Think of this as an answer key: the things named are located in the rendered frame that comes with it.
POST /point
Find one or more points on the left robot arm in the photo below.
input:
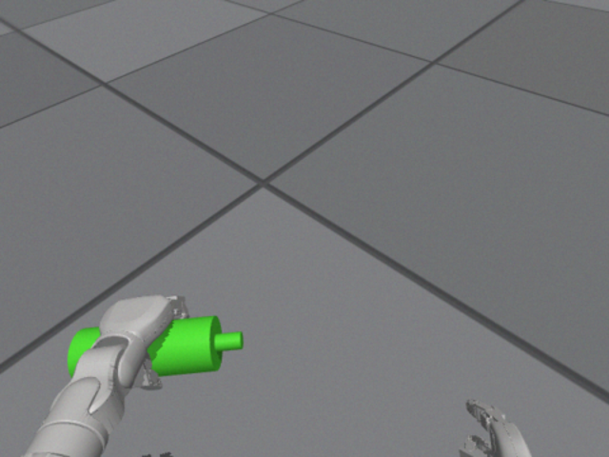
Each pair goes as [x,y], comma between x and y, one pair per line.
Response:
[92,405]

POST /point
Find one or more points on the right robot hand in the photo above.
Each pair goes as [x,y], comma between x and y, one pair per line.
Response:
[506,439]

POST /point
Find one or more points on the left robot hand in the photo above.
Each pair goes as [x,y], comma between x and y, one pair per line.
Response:
[146,317]

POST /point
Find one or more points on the bottle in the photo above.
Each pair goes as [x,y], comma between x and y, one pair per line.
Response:
[190,345]

